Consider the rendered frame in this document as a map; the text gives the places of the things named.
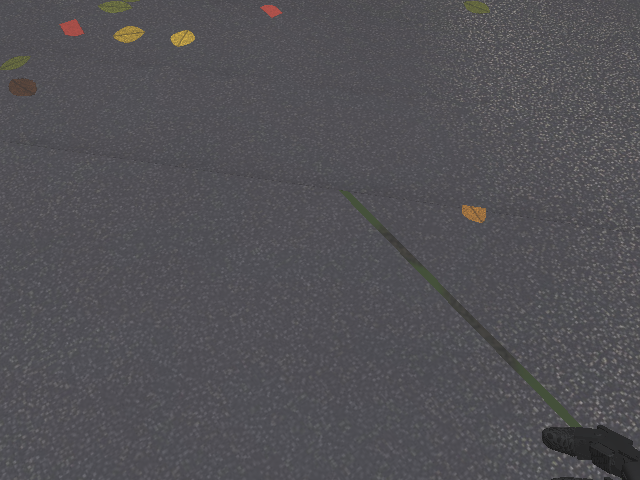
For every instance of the robot right hand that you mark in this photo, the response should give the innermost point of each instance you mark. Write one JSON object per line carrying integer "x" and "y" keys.
{"x": 607, "y": 449}

